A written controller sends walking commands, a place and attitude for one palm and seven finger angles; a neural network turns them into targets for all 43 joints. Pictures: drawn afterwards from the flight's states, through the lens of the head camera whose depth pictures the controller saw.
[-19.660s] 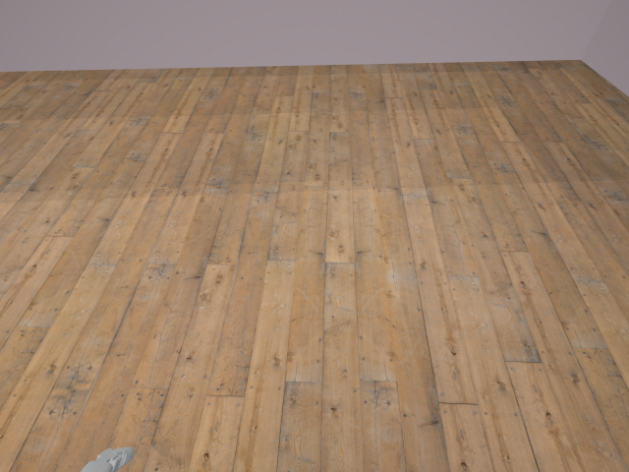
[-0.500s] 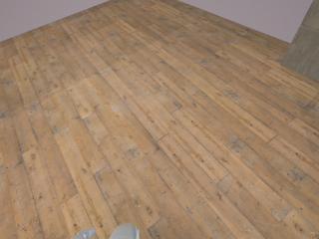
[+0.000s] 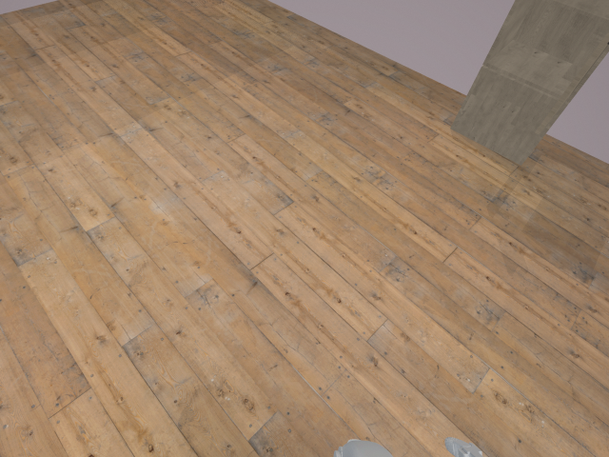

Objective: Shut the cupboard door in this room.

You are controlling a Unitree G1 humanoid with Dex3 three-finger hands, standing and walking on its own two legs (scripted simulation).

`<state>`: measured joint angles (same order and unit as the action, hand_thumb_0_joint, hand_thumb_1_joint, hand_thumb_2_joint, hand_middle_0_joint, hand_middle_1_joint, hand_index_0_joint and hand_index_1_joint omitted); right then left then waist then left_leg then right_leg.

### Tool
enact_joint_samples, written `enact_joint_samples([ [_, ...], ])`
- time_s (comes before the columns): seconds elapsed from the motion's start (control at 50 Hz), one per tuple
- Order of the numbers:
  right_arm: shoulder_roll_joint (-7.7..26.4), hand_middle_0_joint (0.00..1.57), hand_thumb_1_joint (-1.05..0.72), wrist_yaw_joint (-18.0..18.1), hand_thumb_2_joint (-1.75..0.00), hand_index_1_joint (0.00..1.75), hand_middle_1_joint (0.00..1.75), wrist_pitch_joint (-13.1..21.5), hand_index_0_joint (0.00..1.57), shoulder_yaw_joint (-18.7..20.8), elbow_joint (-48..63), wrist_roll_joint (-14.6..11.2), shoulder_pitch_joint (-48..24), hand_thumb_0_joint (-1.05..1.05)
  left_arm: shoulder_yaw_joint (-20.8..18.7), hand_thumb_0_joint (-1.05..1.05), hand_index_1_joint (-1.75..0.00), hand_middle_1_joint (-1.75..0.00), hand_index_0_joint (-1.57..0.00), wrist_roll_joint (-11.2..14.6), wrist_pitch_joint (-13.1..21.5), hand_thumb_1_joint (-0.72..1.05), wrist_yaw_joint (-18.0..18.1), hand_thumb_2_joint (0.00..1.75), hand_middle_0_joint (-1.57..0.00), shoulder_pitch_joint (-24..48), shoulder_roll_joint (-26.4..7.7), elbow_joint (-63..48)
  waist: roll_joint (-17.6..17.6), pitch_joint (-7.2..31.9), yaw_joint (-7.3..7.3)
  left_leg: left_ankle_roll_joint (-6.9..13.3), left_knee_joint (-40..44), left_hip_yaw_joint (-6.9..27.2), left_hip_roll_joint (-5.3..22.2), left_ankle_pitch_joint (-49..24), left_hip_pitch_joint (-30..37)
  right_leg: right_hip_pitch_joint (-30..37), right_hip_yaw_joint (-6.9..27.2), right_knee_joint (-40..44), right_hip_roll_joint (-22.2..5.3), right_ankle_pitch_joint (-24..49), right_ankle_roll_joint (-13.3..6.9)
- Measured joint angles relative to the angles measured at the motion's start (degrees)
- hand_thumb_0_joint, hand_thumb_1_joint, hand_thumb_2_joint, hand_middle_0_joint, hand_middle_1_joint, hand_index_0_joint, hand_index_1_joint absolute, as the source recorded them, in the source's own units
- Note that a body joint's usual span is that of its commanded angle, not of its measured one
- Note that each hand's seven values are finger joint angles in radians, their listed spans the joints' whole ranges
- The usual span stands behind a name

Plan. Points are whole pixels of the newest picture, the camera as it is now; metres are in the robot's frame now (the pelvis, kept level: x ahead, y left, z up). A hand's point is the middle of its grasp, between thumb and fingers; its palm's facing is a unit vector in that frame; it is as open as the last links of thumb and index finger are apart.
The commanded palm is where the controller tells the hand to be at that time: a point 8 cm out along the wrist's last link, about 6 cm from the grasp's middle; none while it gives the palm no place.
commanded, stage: turn or walk to find it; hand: left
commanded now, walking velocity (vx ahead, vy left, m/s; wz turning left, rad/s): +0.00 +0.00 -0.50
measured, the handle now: out of the picture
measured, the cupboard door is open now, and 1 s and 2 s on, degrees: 88 88 88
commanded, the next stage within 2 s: stand and wait in 1.76 s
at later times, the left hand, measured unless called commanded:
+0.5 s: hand (262, 398) +0.22 +0.08 -0.15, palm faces -0.37 -0.90 -0.21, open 7.4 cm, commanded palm none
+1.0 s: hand (249, 430) +0.18 +0.09 -0.19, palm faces -0.32 -0.93 -0.16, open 7.3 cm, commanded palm none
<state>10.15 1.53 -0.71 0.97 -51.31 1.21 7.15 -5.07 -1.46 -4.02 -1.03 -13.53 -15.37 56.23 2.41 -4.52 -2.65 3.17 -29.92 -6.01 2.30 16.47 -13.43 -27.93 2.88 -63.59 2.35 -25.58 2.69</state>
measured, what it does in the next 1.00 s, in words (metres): walks ahead, turning right: right foot, then left foot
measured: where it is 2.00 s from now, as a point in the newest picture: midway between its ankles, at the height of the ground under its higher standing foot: (388, 350)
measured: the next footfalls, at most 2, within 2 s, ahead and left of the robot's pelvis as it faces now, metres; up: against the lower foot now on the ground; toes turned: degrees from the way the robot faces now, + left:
right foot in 0.50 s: +0.02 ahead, -0.17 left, +0.00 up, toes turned -25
left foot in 0.98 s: +0.38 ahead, -0.07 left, +0.00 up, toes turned -17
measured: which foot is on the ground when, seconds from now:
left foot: down 0.00-0.50, up 0.52-0.96, down 0.98-1.00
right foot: up 0.00-0.48, down 0.50-1.00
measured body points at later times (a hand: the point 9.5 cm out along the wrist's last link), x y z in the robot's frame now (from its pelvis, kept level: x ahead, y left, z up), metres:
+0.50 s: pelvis +0.02 -0.05 -0.01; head +0.03 -0.07 +0.44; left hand +0.24 +0.13 -0.13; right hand -0.14 -0.27 -0.16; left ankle +0.00 +0.08 -0.74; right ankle -0.02 -0.16 -0.74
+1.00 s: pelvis +0.21 -0.10 -0.03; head +0.26 -0.10 +0.42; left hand +0.20 +0.14 -0.18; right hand +0.25 -0.37 -0.15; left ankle +0.35 -0.06 -0.74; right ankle -0.01 -0.16 -0.73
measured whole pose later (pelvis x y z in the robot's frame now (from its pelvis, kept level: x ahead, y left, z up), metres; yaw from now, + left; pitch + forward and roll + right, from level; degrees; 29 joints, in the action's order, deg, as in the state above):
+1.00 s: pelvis +0.21 -0.10 -0.03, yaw -25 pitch +0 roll -1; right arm 10.7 -1.6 3.2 1.9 -53.8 2.1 3.8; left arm -1.5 -0.8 2.8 0.3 -25.7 -9.4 66.6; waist 0.9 -5.1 -3.0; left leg 2.7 -37.6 -7.5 3.4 9.8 -27.6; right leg 0.9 -0.6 -33.5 -1.0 -29.0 0.1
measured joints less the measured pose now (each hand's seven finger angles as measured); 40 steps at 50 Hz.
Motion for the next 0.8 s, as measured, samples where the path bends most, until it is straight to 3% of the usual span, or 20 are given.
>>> enact_joint_samples([
  [0.08, -0.7, 0.20, -0.90, 0.0, -0.90, 0.30, 0.30, 0.5, 0.20, 0.1, -0.6, -0.1, 2.4, 0.00, -0.5, 0.00, -0.30, -0.30, -0.20, 0.0, 0.1, 0.91, -0.3, 0.90, -0.20, 0.7, -0.7, -0.8, -0.1, 0.5, 0.58, 0.4, 2.7, -2.6, 0.5, -1.3, 1.3, -1.6, -0.1, -6.1, -2.8, 4.6, 1.4],
  [0.2, -0.9, 0.20, -0.90, -0.2, -0.90, 0.30, 0.30, 1.2, 0.20, 0.8, -2.4, 0.0, 6.5, 0.00, -0.4, 0.00, -0.30, -0.30, -0.20, 0.0, -0.5, 0.91, -0.6, 0.90, -0.20, 2.1, -0.3, -0.9, -0.6, 1.4, 2.20, 0.5, 3.5, -6.9, 1.5, -1.2, 2.0, 0.4, -1.3, -2.3, -5.5, 5.3, 2.2],
  [0.36, 1.6, 0.20, -0.90, -0.7, -0.90, 0.30, 0.30, 1.9, 0.20, 2.3, -6.2, 0.8, 12.9, 0.00, 0.8, 0.01, -0.30, -0.30, -0.20, -0.3, -0.3, 0.92, -2.0, 0.90, -0.20, 5.9, 2.4, -2.0, -2.9, 2.3, 5.76, -1.2, 4.6, -12.3, 3.8, -0.7, 3.4, 3.5, -5.9, 11.3, -7.7, 3.5, 0.1],
  [0.44, 3.5, 0.20, -0.90, -1.0, -0.90, 0.30, 0.30, 1.6, 0.20, 2.9, -8.3, 1.0, 15.6, 0.00, 1.5, 0.01, -0.30, -0.30, -0.20, -0.2, 0.7, 0.91, -2.2, 0.90, -0.20, 8.0, 3.6, -3.1, -4.0, 2.8, 7.46, -3.1, 3.1, -14.6, 5.6, 1.1, 4.3, 6.8, -7.9, 20.8, -7.3, 2.0, -1.4],
  [0.5, 4.2, 0.20, -0.90, -1.4, -0.90, 0.30, 0.30, 1.3, 0.20, 2.9, -9.5, 0.9, 17.8, 0.00, 2.1, 0.00, -0.30, -0.30, -0.20, -0.1, 2.4, 0.91, -2.0, 0.90, -0.20, 8.8, 4.0, -4.0, -4.4, 3.6, 7.60, -5.3, -2.1, -15.6, 7.8, 4.6, 4.0, 11.9, -9.6, 31.0, -6.0, 5.8, -3.0],
  [0.52, 4.4, 0.20, -0.90, -1.5, -0.90, 0.30, 0.30, 0.8, 0.20, 2.8, -10.1, 0.6, 18.1, 0.01, 2.3, 0.00, -0.30, -0.30, -0.20, -0.2, 3.5, 0.91, -1.7, 0.90, -0.20, 9.1, 4.3, -3.9, -5.1, 3.4, 7.30, -5.5, -7.1, -13.8, 8.9, 7.9, 2.5, 12.1, -9.9, 30.7, -5.1, 7.2, -3.6],
  [0.56, 4.6, 0.20, -0.91, -1.8, -0.90, 0.30, 0.30, -0.9, 0.19, 2.6, -10.8, 0.5, 17.3, 0.01, 2.9, 0.00, -0.30, -0.30, -0.20, 0.5, 5.1, 0.91, -1.0, 0.90, -0.20, 8.2, 5.1, -3.7, -5.7, 3.4, 6.66, -5.7, -20.2, -6.7, 7.8, 12.4, -2.7, 12.9, -9.8, 29.0, -3.9, 6.1, -4.4],
  [0.62, 4.0, 0.19, -0.91, -2.1, -0.90, 0.30, 0.30, -1.4, 0.19, 2.6, -10.2, 0.7, 14.3, 0.01, 3.2, 0.00, -0.30, -0.30, -0.20, 0.9, 6.1, 0.91, -0.2, 0.90, -0.20, 4.2, 5.8, -2.2, -4.8, 3.8, 5.20, -5.8, -33.2, -1.7, 5.6, 8.3, -10.2, 16.9, -7.9, 32.8, -3.1, 6.1, -4.6],
  [0.72, 2.9, 0.19, -0.91, -2.6, -0.90, 0.30, 0.30, 0.4, 0.19, 2.7, -6.2, 0.9, 7.9, 0.01, 2.7, -0.01, -0.30, -0.30, -0.21, 0.9, 6.9, 0.94, 0.8, 0.90, -0.20, -2.3, 5.0, 2.0, -4.8, 3.2, 4.18, -7.1, -32.3, 1.6, 5.8, -1.3, -19.3, 23.8, -6.2, 41.1, -1.7, 8.0, -5.1],
  [0.8, 2.2, 0.19, -0.91, -3.1, -0.90, 0.30, 0.30, 0.8, 0.19, 2.5, -4.2, 0.6, 3.3, 0.01, 3.0, -0.01, -0.30, -0.30, -0.20, 0.6, 7.4, 0.94, 1.0, 0.90, -0.20, -6.5, 4.7, 5.0, -5.1, 2.3, 2.88, -7.3, -26.8, 1.9, 5.9, -6.5, -23.2, 27.8, -5.6, 44.4, -0.9, 7.2, -4.8],
])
